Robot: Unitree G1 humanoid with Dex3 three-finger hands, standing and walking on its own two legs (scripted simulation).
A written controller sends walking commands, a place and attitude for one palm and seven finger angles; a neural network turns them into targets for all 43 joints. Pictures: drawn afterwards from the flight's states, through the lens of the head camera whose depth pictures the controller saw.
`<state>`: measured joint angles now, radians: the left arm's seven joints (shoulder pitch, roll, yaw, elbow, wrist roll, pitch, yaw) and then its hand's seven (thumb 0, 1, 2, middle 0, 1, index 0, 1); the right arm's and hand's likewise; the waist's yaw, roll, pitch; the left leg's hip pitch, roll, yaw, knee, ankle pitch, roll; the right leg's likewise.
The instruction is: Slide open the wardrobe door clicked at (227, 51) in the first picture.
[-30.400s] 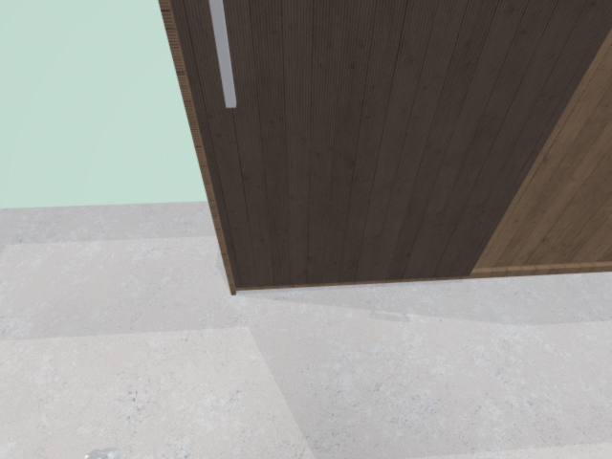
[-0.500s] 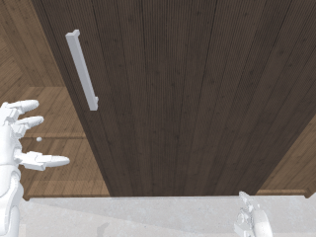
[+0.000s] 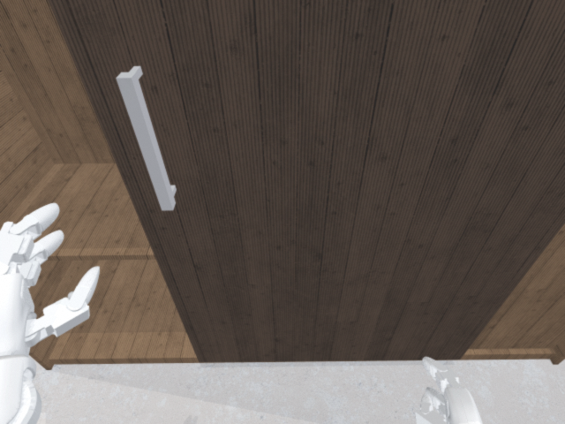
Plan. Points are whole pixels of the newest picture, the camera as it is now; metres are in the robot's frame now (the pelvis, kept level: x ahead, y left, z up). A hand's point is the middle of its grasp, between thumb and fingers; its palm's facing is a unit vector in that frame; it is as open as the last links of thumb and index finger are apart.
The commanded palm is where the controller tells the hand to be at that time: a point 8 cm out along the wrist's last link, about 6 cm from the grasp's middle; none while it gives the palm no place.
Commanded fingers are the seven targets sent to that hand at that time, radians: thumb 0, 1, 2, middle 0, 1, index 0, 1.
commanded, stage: draw the hand back to the body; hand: left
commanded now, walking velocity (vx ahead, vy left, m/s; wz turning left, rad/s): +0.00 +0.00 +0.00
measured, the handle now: (153, 144) +0.48 +0.28 +0.18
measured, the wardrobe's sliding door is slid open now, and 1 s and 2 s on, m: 0.55 0.55 0.55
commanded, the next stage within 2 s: step back with the hand held close in 0.44 s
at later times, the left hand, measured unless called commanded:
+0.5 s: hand (83, 315) +0.17 +0.24 +0.16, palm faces +0.48 -0.81 -0.34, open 7.4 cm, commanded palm +0.13 +0.28 +0.16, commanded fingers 0.00 0.90 0.90 -0.20 -0.30 -0.20 -0.30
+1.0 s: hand (37, 334) +0.15 +0.28 +0.15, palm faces +0.44 -0.77 -0.47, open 7.4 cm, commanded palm +0.10 +0.31 +0.17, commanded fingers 0.00 0.90 0.90 -0.20 -0.30 -0.20 -0.30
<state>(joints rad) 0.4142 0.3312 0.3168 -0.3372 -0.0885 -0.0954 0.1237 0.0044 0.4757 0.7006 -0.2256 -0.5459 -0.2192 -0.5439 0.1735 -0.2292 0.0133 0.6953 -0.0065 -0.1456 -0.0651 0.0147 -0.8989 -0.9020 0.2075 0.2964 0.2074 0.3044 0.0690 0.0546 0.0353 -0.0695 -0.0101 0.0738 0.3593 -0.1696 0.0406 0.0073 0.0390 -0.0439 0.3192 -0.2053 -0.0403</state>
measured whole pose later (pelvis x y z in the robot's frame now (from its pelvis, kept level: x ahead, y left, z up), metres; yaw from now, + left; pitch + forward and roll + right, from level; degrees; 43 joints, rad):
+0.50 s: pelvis -0.01 -0.02 +0.00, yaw +0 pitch -8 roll +0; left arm 0.47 0.33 0.31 -0.35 -0.09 -0.12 0.13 0.02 0.89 0.90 -0.21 -0.30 -0.21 -0.30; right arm 0.18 -0.22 0.00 0.71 -0.01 -0.15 -0.08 0.01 -0.90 -0.90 0.21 0.30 0.21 0.30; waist 0.07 0.07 0.04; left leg -0.08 0.02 0.06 0.38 -0.17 0.01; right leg 0.01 0.07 -0.06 0.33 -0.20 -0.07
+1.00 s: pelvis -0.05 +0.01 -0.01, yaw +0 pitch -1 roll -1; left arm 0.54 0.40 0.38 -0.44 -0.05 -0.15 0.16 0.02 0.89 0.90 -0.22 -0.30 -0.21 -0.30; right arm 0.21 -0.25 0.00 0.59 0.01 -0.03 -0.11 0.01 -0.90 -0.90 0.20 0.30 0.20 0.30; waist 0.02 0.06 -0.02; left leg -0.33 0.00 0.08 0.51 -0.16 0.07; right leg -0.27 0.03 -0.04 0.49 -0.21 -0.02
